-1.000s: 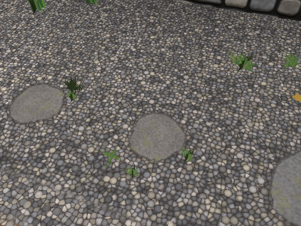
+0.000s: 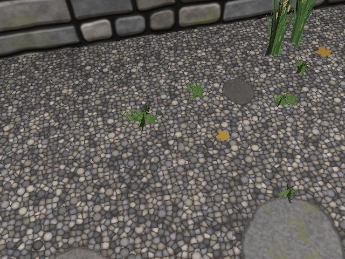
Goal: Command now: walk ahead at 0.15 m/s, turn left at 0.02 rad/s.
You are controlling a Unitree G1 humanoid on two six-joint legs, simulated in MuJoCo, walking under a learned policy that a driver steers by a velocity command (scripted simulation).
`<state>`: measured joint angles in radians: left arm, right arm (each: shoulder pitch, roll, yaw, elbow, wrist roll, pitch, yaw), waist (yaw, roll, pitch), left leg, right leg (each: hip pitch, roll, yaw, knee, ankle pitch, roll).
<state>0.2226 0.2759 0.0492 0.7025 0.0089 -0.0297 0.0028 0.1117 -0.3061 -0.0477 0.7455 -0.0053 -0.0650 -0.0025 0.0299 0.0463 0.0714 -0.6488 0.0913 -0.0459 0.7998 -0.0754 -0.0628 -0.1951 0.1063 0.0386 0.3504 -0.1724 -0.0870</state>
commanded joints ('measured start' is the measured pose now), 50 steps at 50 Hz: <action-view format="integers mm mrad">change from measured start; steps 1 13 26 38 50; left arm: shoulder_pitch -11 -53 -3 -34 -67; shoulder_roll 129 115 98 147 88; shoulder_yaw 27 28 43 49 12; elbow -27 -17 8 -30 -15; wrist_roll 12 -14 -17 8 -2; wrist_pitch -15 37 14 31 8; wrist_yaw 7 24 11 53 -10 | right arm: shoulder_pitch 31 117 16 13 241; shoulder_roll -57 -135 -164 -86 -205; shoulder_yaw -9 -49 -77 -62 -71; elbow -30 -97 -158 -183 -122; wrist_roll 12 9 25 32 -7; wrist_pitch -7 28 109 117 107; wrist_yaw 14 8 -35 -17 -8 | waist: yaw -1 -52 -11 16 -98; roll -120 34 125 -205 215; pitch -160 -249 -185 -96 -197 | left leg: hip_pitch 217 603 348 -28 734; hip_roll -16 187 18 -96 294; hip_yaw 15 -409 -410 -16 -406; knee -117 -423 -456 251 -529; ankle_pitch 151 335 -154 -295 -145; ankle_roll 16 349 221 -53 329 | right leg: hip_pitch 21 -408 -52 173 -434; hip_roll -258 -64 -48 -367 -145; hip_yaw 40 76 18 105 -96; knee -59 884 124 -29 497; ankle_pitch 577 -422 -73 292 -480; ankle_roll -121 124 115 -127 123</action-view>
